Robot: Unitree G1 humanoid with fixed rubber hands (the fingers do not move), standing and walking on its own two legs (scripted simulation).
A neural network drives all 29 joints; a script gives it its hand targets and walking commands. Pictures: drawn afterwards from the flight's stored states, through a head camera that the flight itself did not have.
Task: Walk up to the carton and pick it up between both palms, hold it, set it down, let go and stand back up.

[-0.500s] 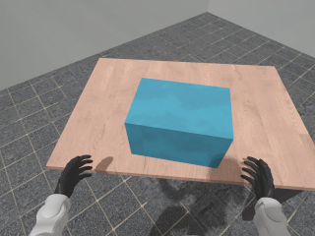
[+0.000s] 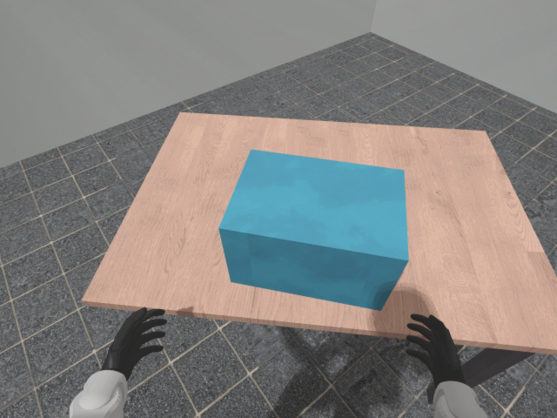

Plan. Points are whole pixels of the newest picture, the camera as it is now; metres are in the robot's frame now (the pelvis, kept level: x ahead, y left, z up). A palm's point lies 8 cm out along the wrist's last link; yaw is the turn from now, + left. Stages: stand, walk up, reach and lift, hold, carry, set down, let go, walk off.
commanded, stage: set down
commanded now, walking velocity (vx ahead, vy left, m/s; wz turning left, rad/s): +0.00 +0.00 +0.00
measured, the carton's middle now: (314, 228) +0.45 -0.06 -0.05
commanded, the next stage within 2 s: let go in 0.70 s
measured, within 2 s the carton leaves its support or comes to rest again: neither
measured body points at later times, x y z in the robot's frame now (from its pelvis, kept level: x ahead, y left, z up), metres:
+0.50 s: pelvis +0.01 +0.01 +0.01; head +0.02 +0.02 +0.46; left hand +0.19 +0.24 -0.08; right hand +0.18 -0.21 -0.08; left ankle -0.02 +0.13 -0.74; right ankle +0.03 -0.10 -0.74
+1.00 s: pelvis +0.01 +0.01 +0.01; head +0.02 +0.02 +0.46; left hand +0.19 +0.24 -0.08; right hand +0.16 -0.22 -0.09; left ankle -0.02 +0.13 -0.74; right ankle +0.03 -0.10 -0.74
